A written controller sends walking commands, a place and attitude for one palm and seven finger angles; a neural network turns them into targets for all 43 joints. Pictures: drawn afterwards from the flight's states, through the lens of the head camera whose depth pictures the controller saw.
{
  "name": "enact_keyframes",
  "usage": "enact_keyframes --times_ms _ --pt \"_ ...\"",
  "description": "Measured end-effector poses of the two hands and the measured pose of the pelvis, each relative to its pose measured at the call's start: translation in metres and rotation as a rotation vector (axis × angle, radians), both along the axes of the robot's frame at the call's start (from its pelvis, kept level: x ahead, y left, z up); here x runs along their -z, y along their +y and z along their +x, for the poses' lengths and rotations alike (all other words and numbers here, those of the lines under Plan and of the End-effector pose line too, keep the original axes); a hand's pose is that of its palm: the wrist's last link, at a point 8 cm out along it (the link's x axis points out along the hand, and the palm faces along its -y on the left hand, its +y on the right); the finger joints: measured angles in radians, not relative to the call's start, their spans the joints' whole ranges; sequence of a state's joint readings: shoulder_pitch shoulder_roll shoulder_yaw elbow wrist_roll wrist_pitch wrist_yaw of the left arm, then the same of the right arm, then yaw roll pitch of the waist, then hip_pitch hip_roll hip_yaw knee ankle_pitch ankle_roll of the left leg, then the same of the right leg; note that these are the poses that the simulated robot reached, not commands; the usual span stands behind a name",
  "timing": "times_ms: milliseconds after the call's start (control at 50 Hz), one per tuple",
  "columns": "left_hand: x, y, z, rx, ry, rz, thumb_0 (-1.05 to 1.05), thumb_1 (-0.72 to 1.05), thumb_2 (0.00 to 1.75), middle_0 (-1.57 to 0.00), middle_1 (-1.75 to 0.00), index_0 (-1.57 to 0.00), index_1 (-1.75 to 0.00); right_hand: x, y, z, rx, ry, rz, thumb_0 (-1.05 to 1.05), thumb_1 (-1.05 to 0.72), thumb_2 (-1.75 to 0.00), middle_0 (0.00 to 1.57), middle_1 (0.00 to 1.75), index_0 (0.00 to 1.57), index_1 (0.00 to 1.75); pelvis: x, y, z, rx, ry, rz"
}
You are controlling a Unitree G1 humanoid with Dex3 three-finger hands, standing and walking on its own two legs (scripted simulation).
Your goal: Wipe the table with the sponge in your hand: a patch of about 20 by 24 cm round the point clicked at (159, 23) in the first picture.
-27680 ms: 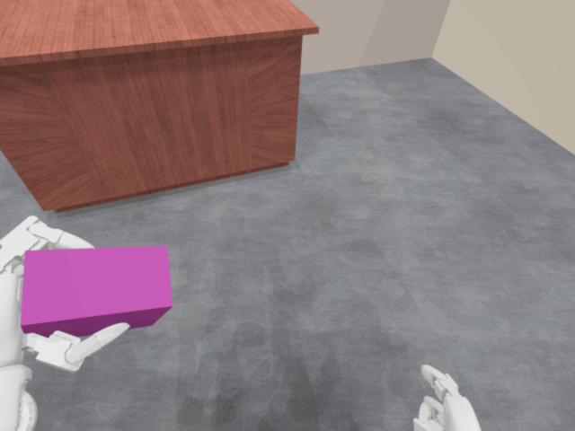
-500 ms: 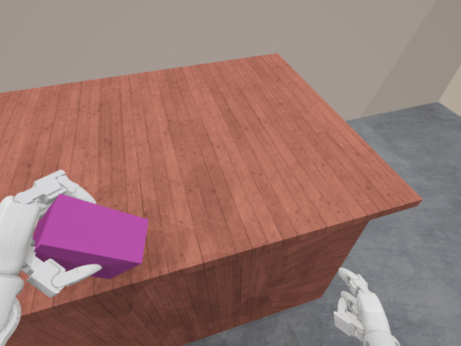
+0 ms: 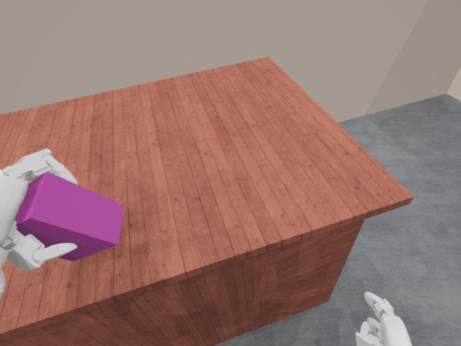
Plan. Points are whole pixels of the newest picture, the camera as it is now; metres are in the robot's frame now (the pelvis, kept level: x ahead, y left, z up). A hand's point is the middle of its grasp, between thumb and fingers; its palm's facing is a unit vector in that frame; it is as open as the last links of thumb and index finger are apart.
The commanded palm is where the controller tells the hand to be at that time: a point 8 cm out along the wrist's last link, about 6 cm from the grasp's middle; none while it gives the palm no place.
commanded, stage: turn the palm down, sponge in hand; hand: left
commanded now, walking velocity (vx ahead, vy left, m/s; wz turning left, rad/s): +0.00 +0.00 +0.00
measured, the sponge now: (74, 226) +0.23 +0.26 +0.15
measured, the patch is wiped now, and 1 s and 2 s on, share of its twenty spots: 0.00 0.00 0.00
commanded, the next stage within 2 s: move the sponge above the wiping area in 1.32 s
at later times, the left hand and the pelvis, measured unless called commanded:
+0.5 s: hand out of the picture +0.22 +0.35 +0.20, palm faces +0.28 -0.21 -0.94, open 10.5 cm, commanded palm +0.18 +0.32 +0.25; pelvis -0.01 +0.04 +0.01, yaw +1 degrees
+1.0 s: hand (8, 222) +0.21 +0.33 +0.18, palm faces +0.20 -0.14 -0.97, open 10.5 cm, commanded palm +0.16 +0.32 +0.26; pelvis -0.03 +0.04 +0.01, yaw +1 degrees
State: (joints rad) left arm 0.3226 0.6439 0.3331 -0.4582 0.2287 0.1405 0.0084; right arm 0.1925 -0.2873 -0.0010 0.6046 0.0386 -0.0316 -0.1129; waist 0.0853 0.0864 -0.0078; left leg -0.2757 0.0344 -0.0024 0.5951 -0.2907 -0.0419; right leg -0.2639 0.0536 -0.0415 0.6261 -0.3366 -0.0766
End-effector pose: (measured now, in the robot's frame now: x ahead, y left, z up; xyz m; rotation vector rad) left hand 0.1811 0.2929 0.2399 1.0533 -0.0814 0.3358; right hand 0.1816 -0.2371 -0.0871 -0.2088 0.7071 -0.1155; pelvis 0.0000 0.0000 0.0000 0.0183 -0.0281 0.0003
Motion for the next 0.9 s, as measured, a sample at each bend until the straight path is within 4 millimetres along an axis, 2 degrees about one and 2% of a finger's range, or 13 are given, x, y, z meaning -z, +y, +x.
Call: enact_keyframes --times_ms 80,140,220,280,320,360,440,520,580,660,740,840,900 --pt "0.010 0.026 -0.001 -0.148 0.094 0.028 0.00 -0.53 1.02 -0.69 -1.31 -0.72 -1.30 0.002 -0.003 0.007 0.008 0.018 -0.019 0.02 -0.90 -0.90 0.20 0.30 0.20 0.30 0.000 0.004 0.003 -0.005 0.003 0.002" --pt "0.020 0.033 0.001 -0.177 0.164 0.042 0.00 -0.53 1.02 -0.69 -1.31 -0.72 -1.30 -0.002 0.002 0.015 0.006 0.000 -0.028 0.02 -0.91 -0.90 0.20 0.30 0.20 0.30 -0.001 0.008 0.002 -0.010 0.005 0.001" --pt "0.025 0.015 0.006 -0.073 0.162 0.065 -0.01 -0.53 1.02 -0.69 -1.31 -0.72 -1.30 -0.013 0.019 0.029 -0.010 -0.061 -0.023 0.02 -0.91 -0.90 0.20 0.30 0.20 0.30 -0.002 0.015 0.002 -0.011 0.004 -0.004" --pt "0.018 0.000 0.009 0.010 0.116 0.115 -0.01 -0.53 1.02 -0.70 -1.31 -0.72 -1.30 -0.022 0.037 0.039 -0.032 -0.103 -0.002 0.02 -0.91 -0.90 0.20 0.30 0.20 0.30 -0.004 0.020 0.002 -0.006 0.000 -0.007" --pt "0.009 -0.001 0.010 0.016 0.078 0.151 0.00 -0.53 1.02 -0.70 -1.31 -0.72 -1.30 -0.027 0.049 0.044 -0.051 -0.118 0.018 0.02 -0.91 -0.90 0.20 0.30 0.20 0.30 -0.005 0.023 0.002 -0.007 -0.002 -0.008" --pt "-0.001 0.007 0.011 -0.031 0.047 0.172 0.00 -0.53 1.02 -0.70 -1.30 -0.72 -1.30 -0.030 0.061 0.049 -0.071 -0.123 0.043 0.02 -0.91 -0.90 0.20 0.30 0.20 0.30 -0.006 0.026 0.001 -0.005 -0.009 -0.011" --pt "-0.013 0.038 0.011 -0.200 0.057 0.177 0.00 -0.53 1.02 -0.70 -1.30 -0.72 -1.30 -0.033 0.080 0.054 -0.112 -0.111 0.077 0.02 -0.90 -0.90 0.20 0.30 0.21 0.30 -0.009 0.033 -0.002 -0.006 -0.017 -0.012" --pt "-0.006 0.058 0.008 -0.302 0.167 0.172 0.00 -0.53 1.02 -0.70 -1.30 -0.72 -1.30 -0.034 0.086 0.053 -0.112 -0.098 0.078 0.02 -0.90 -0.90 0.21 0.30 0.19 0.29 -0.011 0.038 -0.008 -0.012 -0.022 -0.014" --pt "0.009 0.051 0.008 -0.254 0.248 0.177 0.00 -0.53 1.02 -0.70 -1.30 -0.72 -1.30 -0.035 0.088 0.053 -0.124 -0.096 0.062 0.02 -0.90 -0.90 0.21 0.30 0.19 0.29 -0.012 0.043 -0.012 -0.014 -0.029 -0.015" --pt "0.021 0.025 0.008 -0.100 0.276 0.238 0.00 -0.53 1.02 -0.70 -1.30 -0.72 -1.30 -0.037 0.093 0.050 -0.142 -0.096 0.038 0.02 -0.90 -0.90 0.21 0.30 0.19 0.29 -0.013 0.046 -0.017 -0.008 -0.040 -0.014" --pt "0.005 0.015 0.006 -0.047 0.179 0.340 0.00 -0.53 1.02 -0.70 -1.30 -0.72 -1.30 -0.038 0.099 0.047 -0.159 -0.086 0.040 0.02 -0.90 -0.90 0.20 0.30 0.18 0.29 -0.014 0.046 -0.018 -0.001 -0.051 -0.014" --pt "-0.026 0.041 0.002 -0.219 0.065 0.346 0.00 -0.53 1.02 -0.70 -1.30 -0.72 -1.29 -0.037 0.103 0.045 -0.167 -0.071 0.075 0.02 -0.90 -0.90 0.20 0.30 0.18 0.28 -0.015 0.044 -0.022 0.000 -0.056 -0.014" --pt "-0.028 0.054 -0.002 -0.310 0.082 0.304 0.00 -0.53 1.02 -0.70 -1.30 -0.72 -1.30 -0.037 0.103 0.045 -0.169 -0.072 0.091 0.02 -0.90 -0.90 0.21 0.30 0.19 0.29 -0.015 0.043 -0.024 -0.004 -0.053 -0.014"
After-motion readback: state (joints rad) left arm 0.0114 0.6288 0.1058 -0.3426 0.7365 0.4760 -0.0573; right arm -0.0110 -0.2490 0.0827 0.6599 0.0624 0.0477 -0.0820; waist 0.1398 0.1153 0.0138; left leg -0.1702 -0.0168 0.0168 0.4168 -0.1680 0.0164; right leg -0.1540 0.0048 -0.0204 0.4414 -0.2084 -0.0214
